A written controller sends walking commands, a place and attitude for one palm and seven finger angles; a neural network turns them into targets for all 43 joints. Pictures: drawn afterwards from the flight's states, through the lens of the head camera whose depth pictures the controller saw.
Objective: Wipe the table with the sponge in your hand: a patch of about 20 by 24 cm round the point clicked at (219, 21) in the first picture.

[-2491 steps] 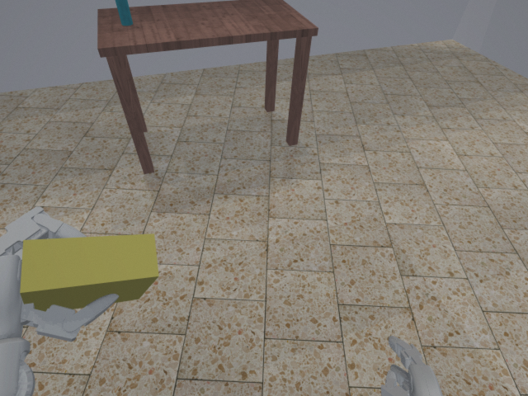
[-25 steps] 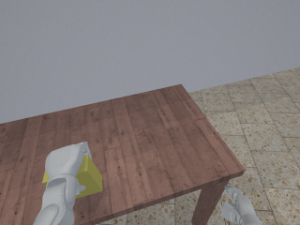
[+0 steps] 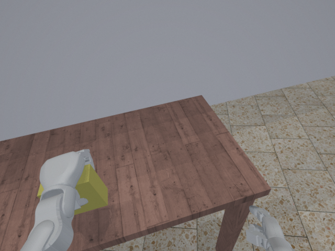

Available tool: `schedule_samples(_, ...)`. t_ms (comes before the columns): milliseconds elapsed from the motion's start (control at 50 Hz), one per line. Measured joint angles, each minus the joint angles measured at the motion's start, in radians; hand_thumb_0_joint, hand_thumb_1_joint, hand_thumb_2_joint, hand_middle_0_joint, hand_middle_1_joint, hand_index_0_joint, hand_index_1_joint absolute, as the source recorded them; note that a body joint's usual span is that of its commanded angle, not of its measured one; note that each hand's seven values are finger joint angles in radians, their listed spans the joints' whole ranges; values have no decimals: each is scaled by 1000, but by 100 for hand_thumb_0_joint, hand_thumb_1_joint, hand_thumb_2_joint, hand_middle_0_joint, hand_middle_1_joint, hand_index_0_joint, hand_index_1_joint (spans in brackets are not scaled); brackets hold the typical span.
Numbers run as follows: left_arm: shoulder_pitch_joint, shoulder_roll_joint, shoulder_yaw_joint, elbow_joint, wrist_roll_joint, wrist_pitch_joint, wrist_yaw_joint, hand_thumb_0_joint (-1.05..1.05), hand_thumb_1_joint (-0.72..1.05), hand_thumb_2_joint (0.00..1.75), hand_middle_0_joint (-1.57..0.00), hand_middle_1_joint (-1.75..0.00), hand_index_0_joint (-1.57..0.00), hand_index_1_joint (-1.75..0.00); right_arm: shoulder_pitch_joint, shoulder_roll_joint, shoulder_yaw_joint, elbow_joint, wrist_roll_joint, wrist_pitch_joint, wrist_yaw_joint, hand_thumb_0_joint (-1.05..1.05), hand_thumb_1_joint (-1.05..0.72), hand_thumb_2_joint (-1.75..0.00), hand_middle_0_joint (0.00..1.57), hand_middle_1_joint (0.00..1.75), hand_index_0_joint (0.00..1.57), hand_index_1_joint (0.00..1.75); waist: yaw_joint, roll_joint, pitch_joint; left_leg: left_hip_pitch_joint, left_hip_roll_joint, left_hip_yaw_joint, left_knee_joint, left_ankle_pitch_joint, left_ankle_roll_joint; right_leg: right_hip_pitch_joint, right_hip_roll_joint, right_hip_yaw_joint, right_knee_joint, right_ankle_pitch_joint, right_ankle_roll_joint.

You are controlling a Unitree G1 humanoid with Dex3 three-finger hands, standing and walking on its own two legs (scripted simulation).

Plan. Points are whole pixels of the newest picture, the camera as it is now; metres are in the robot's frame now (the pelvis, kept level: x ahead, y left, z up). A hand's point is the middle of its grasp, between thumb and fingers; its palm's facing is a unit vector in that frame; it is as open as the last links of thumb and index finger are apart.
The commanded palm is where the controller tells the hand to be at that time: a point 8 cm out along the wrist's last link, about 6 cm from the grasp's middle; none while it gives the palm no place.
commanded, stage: lift the sponge slowly off the table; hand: left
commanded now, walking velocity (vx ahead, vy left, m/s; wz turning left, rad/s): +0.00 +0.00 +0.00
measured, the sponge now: (80, 195) +0.22 +0.28 +0.02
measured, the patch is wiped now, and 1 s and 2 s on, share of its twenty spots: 1.00 1.00 1.00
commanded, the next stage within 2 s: bring the sponge back beside the body in 0.88 s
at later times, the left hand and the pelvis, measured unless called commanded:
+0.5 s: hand (75, 169) +0.24 +0.26 +0.11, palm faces +0.09 -0.14 -0.99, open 9.4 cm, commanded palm +0.20 +0.26 +0.18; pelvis -0.01 +0.01 +0.00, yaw +0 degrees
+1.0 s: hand (72, 166) +0.24 +0.26 +0.12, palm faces +0.09 -0.14 -0.99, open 9.4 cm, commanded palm +0.20 +0.26 +0.19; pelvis -0.01 +0.00 +0.00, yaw +0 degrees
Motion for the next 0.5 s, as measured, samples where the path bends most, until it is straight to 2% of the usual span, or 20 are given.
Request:
schedule_samples(300, -22, 13, -7, -68, -7, 30, -37, 0, -47, 106, -79, -141, -82, -138, -6, -6, 1, 0, 3, 5, -3, 1, -90, -90, 20, 29, 19, 30, -3, 5, -1, 2, -7, 2, -7, 7, 5, -3, -7, 3, 3, 2, 6)
schedule_samples(500, -61, 20, -20, -93, -14, 75, -54, 0, -47, 106, -79, -141, -82, -138, -11, -11, 3, 0, 10, 12, -3, 1, -90, -90, 20, 29, 18, 29, 0, 4, 2, 1, -13, 2, -12, 14, 8, -7, -12, 3, 7, 3, 9)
